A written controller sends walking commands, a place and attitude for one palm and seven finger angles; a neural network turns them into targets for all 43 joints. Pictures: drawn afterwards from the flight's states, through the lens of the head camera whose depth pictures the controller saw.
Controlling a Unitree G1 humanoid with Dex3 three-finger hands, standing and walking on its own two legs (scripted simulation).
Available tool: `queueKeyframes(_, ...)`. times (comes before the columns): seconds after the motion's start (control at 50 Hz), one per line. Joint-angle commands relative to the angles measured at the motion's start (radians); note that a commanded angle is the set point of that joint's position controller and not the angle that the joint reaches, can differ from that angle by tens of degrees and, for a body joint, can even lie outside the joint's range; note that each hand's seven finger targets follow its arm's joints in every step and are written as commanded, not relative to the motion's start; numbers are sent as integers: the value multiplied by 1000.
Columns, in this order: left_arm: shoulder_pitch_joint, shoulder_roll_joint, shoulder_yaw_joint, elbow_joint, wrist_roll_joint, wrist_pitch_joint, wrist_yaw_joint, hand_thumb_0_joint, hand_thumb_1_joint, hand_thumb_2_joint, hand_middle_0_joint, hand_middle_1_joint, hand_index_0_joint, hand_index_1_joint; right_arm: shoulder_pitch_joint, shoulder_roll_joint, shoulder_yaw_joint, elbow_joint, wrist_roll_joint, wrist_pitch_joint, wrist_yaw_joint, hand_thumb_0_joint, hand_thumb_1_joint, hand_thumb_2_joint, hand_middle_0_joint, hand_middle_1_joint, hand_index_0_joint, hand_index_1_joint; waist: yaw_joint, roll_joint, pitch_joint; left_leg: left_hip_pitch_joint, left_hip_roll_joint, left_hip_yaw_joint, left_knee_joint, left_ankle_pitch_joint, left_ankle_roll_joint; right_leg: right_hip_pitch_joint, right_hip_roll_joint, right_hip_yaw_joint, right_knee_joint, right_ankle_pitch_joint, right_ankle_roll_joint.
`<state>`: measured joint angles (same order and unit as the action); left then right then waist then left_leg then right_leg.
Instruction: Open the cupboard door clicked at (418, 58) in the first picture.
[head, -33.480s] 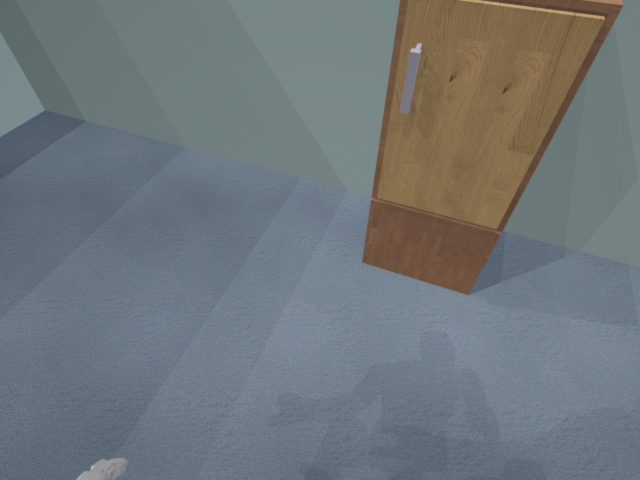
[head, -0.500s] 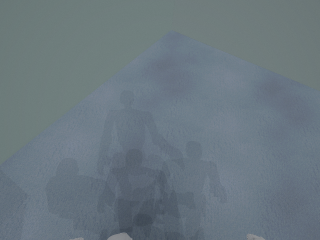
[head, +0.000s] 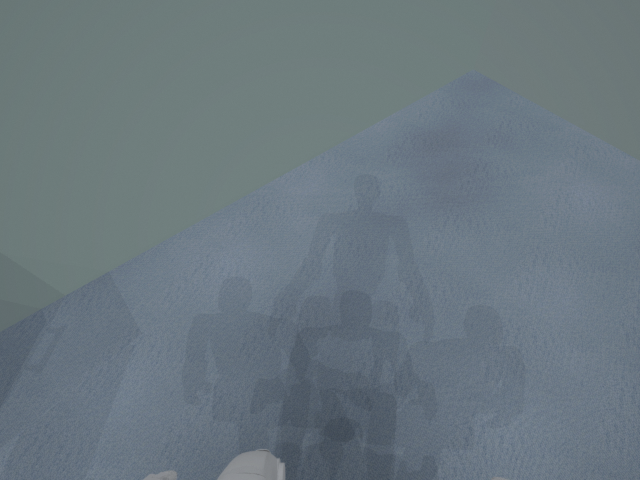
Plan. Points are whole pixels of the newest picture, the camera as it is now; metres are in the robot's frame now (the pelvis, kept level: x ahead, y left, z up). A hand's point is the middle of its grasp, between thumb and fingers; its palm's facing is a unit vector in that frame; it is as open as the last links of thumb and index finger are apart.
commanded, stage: turn to face it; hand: left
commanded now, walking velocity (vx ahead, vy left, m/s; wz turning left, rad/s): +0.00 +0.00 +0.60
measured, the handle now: out of the picture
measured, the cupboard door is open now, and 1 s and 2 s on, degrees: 47 47 47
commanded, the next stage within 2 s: none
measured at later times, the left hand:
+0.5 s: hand out of the picture +0.06 +0.21 -0.16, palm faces +0.29 -0.91 -0.31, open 7.4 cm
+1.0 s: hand out of the picture -0.06 +0.20 -0.17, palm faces +0.60 -0.76 -0.26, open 7.4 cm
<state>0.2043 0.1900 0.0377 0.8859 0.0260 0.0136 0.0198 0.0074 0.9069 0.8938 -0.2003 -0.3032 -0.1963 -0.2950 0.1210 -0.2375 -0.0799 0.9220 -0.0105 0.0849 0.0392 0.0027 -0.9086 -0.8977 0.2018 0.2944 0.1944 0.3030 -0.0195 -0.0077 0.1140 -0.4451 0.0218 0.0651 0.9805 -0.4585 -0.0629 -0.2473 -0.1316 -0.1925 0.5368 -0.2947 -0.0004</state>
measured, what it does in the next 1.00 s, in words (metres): steps on the spot, turning left: left foot, then right foot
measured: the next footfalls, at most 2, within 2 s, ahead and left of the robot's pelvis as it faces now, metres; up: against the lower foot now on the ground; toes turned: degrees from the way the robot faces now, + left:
left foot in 0.12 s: +0.03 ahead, +0.13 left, +0.00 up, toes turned +11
right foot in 0.46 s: +0.09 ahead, -0.14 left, +0.00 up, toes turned +12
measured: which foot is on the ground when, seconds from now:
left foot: up 0.00-0.10, down 0.12-0.44, up 0.46-0.76, down 0.78-1.00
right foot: down 0.00-0.12, up 0.14-0.44, down 0.46-0.78, up 0.80-1.00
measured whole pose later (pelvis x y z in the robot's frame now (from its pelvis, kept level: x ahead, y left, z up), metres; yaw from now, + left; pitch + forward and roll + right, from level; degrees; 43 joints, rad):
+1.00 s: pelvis +0.01 -0.02 +0.00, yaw +36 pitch +1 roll +0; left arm 0.16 0.26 0.08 0.92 0.01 0.06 0.01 0.01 0.91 0.89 -0.20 -0.30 -0.19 -0.29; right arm 0.16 -0.21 -0.06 0.91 -0.02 0.03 0.01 0.00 -0.90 -0.90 0.21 0.29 0.20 0.30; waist 0.00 -0.03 0.11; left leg -0.30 -0.01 0.01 0.53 -0.25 0.03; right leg -0.48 -0.09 -0.03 1.05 -0.43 0.08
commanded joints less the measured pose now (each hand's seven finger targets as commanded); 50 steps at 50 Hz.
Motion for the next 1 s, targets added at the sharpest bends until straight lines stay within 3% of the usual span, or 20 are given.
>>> queueKeyframes(0.0, 80, 230, 71, -32, 6, -28, 13, 0, 900, 900, -200, -300, -200, -300, -62, -30, 6, -96, 5, -45, -3, 0, -900, -900, 200, 300, 200, 300, 66, -209, -185, 17, -8, 48, -270, -8, 10, 246, -238, 116, -62, 634, -101)
queueKeyframes(0.06, 50, 230, 79, -35, -11, -20, 3, 0, 900, 900, -200, -300, -200, -300, 42, -80, -7, -69, -2, -55, -8, 0, -900, -900, 200, 300, 200, 300, 0, -115, -210, 269, -6, 52, -534, 252, 39, 95, -217, 24, 96, 508, -14)
queueKeyframes(0.08, 51, 187, 75, -60, -17, -14, -3, 0, 900, 900, -200, -300, -200, -300, 101, -173, -30, -64, -12, -63, -13, 0, -900, -900, 200, 300, 200, 300, -33, 105, -255, 454, 182, -187, -581, 493, 123, -125, -133, -20, 281, 214, 51)
queueKeyframes(0.1, -21, 124, 45, -107, -17, -11, -7, 0, 900, 900, -200, -300, -200, -300, 171, -259, -53, -56, -13, -59, -21, 0, -900, -900, 200, 300, 200, 300, -80, 334, -247, 526, 409, -452, -597, 885, 268, -350, -16, 19, 490, -366, 100)
queueKeyframes(0.12, -94, 140, 45, -125, -6, 4, 0, 0, 900, 900, -200, -300, -200, -300, 219, -259, -53, -27, -14, -56, -35, 0, -900, -900, 200, 300, 200, 300, -97, 217, -230, 478, 414, -436, -587, 865, 311, -382, -7, 128, 587, -357, 88)
queueKeyframes(0.16, -99, 129, 52, -86, -12, 8, 3, 0, 900, 900, -200, -300, -200, -300, 137, -212, -42, -44, -15, -64, -55, 0, -900, -900, 200, 300, 200, 300, -52, 228, -195, 396, 313, -355, -582, 829, 269, -385, -2, 187, 646, -233, 89)
queueKeyframes(0.24, -45, 120, 52, -50, -14, 15, -9, 0, 900, 900, -200, -300, -200, -300, 61, -183, -31, -61, -14, -73, -56, 0, -900, -900, 200, 300, 200, 300, 3, 155, -181, 336, 217, -251, -591, 726, 220, -294, 32, 178, 532, -136, 93)
queueKeyframes(0.38, 34, 123, 53, -45, -19, 1, -6, 0, 900, 900, -200, -300, -200, -300, -11, -195, -42, -83, -14, -51, -46, 0, -900, -900, 200, 300, 200, 300, 46, 166, -159, 122, 159, -323, -528, 499, 180, 47, 117, 120, 46, -9, 69)
queueKeyframes(0.4, 90, 161, 61, -37, -14, -11, -1, 0, 900, 900, -200, -300, -200, -300, -26, -170, -40, -93, -5, -51, -42, 0, -900, -900, 200, 300, 200, 300, 76, 79, -172, 43, 102, -291, -449, 380, 133, 169, 73, 159, -113, 75, 59)
queueKeyframes(0.42, 118, 250, 80, -35, 3, -23, 10, 0, 900, 900, -200, -300, -200, -300, -6, -100, -31, -110, 4, -51, -35, 0, -900, -900, 200, 300, 200, 300, 84, -189, -187, -142, -36, -149, -233, 77, 53, 297, -185, 425, -250, 110, -20)
queueKeyframes(0.44, 105, 302, 78, -47, 4, -21, 11, 0, 900, 900, -200, -300, -200, -300, -19, -95, -29, -128, -1, -51, -29, 0, -900, -900, 200, 300, 200, 300, 89, -312, -167, -162, -80, -90, 45, -188, 28, 191, -380, 553, -275, 205, -136)
queueKeyframes(0.48, 17, 226, 62, -68, -3, -23, 20, 0, 900, 900, -200, -300, -200, -300, -17, -102, -33, -98, -6, -34, -26, 0, -900, -900, 200, 300, 200, 300, 38, -269, -127, -162, -11, -131, 284, -89, 25, 82, -293, 446, -236, 238, -153)
queueKeyframes(0.54, -48, 177, 47, -92, 0, -21, 20, 0, 900, 900, -200, -300, -200, -300, 3, -66, -16, -74, -4, -26, -10, 0, -900, -900, 200, 300, 200, 300, 3, -214, -118, -93, 13, -59, 173, -5, -1, 76, -197, 187, -179, 414, -103)
queueKeyframes(0.64, 43, 231, 68, -51, 5, -21, 15, 0, 900, 900, -200, -300, -200, -300, -55, -37, 2, -85, 2, -36, -3, 0, -900, -900, 200, 300, 200, 300, 59, -195, -139, -1, -9, 30, -163, -23, 3, 182, -231, 128, -111, 547, -105)
queueKeyframes(0.72, 34, 240, 77, -44, -5, -15, 3, 0, 900, 900, -200, -300, -200, -300, 24, -73, -6, -77, -1, -49, -6, 0, -900, -900, 200, 300, 200, 300, 15, -156, -172, 203, -22, 52, -465, 170, 28, 107, -220, 52, 27, 454, -34)
queueKeyframes(0.74, 23, 217, 77, -56, -14, -10, 0, 0, 900, 900, -200, -300, -200, -300, 88, -129, -22, -65, -5, -57, -8, 0, -900, -900, 200, 300, 200, 300, -27, -17, -216, 373, 55, -39, -563, 329, 62, -28, -190, 15, 171, 322, 15)
queueKeyframes(0.76, 9, 145, 59, -98, -21, -3, -10, 0, 900, 900, -200, -300, -200, -300, 152, -251, -53, -64, -15, -62, -15, 0, -900, -900, 200, 300, 200, 300, -65, 314, -234, 506, 341, -435, -599, 666, 208, -315, -33, -18, 405, -254, 98)
queueKeyframes(0.78, -76, 138, 45, -133, -8, 7, -4, 0, 900, 900, -200, -300, -200, -300, 220, -291, -60, -37, -16, -53, -25, 0, -900, -900, 200, 300, 200, 300, -99, 270, -220, 440, 429, -484, -616, 715, 304, -359, -6, 102, 544, -388, 83)
queueKeyframes(0.86, -82, 137, 56, -69, -8, 16, -9, 0, 900, 900, -200, -300, -200, -300, 75, -193, -31, -68, -16, -67, -53, 0, -900, -900, 200, 300, 200, 300, -19, 177, -144, 285, 247, -323, -640, 560, 227, -347, 7, 195, 640, -144, 83)
queueKeyframes(0.98, -69, 121, 50, -66, -13, 16, -9, 0, 900, 900, -200, -300, -200, -300, 78, -192, -32, -61, -17, -67, -49, 0, -900, -900, 200, 300, 200, 300, -10, 138, -171, 300, 210, -321, -625, 541, 230, -247, 56, 177, 411, -139, 84)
